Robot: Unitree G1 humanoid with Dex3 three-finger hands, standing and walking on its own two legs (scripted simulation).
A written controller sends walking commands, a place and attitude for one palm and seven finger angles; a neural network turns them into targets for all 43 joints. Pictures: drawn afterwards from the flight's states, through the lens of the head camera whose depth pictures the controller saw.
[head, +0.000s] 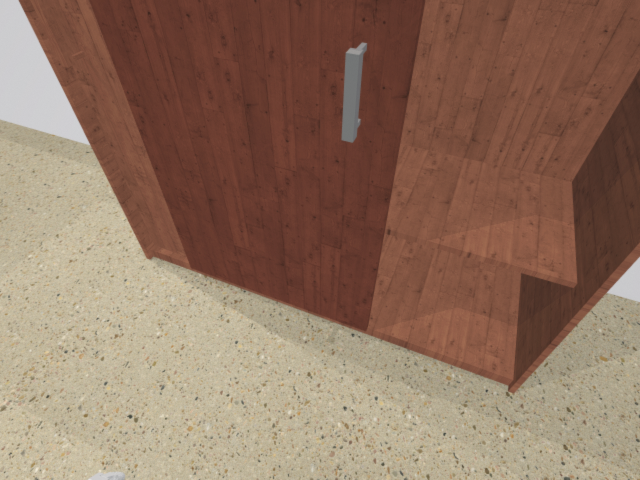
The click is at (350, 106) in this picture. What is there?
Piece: wardrobe's sliding door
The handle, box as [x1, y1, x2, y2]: [341, 42, 366, 142]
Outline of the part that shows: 362,42 355,49 350,48 346,52 345,56 341,139 351,142 356,136 356,128 359,125 360,119 357,118 362,54 366,49 366,43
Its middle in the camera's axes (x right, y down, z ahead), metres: +0.06 -0.27 +0.72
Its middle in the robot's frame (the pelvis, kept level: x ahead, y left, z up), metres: +0.74 -0.02 +0.14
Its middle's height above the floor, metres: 0.91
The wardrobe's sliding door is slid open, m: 0.49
